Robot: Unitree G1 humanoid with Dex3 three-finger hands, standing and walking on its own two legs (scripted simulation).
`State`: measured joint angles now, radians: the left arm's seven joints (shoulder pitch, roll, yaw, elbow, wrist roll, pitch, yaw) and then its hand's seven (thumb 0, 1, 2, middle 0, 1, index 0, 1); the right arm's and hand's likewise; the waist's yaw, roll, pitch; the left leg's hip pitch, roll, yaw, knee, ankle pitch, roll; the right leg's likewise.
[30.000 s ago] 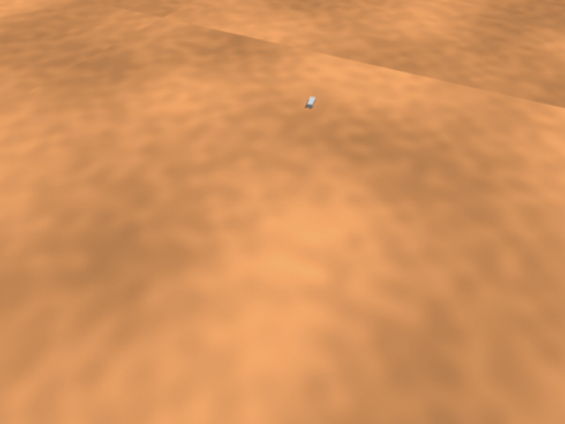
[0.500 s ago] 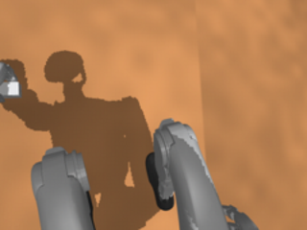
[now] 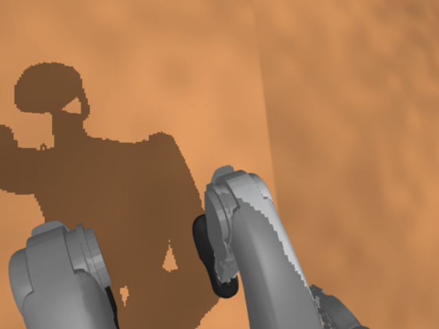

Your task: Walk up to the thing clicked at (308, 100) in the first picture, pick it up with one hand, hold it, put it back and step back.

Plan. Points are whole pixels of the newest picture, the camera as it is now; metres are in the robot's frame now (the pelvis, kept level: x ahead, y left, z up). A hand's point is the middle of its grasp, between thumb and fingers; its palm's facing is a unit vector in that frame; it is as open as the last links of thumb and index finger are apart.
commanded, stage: rest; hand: left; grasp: from above
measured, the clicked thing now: out of the picture +0.49 +0.31 -0.25
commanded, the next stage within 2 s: open in 1.12 s
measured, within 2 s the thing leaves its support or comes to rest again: rests again in 1.12 s
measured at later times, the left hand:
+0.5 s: hand out of the picture +0.47 +0.31 -0.23, palm faces -0.46 -0.08 -0.89, open 6.5 cm
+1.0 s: hand out of the picture +0.47 +0.30 -0.25, palm faces -0.47 -0.08 -0.88, open 6.5 cm
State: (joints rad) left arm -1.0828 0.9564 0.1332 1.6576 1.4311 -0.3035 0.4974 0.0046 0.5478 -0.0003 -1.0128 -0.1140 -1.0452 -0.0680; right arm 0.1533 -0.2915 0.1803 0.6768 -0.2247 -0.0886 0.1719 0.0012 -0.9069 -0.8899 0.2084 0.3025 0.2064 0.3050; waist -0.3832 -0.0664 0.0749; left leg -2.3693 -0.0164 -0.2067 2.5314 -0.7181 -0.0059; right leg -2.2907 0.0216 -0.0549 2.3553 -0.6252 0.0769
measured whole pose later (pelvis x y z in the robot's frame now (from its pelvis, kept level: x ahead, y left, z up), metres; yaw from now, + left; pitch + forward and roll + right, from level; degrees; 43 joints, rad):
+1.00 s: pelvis +0.00 +0.01 -0.01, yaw -3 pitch +27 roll -15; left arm -1.08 1.05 0.11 1.72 1.43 -0.31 0.57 0.00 0.55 0.00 -1.03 -0.07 -1.06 -0.02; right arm 0.12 -0.33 0.30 0.62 -0.27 -0.17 0.23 0.00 -0.91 -0.90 0.21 0.30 0.21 0.31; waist -0.42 -0.13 0.16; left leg -2.35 -0.01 -0.26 2.59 -0.74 0.00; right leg -2.26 0.04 -0.09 2.37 -0.62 0.08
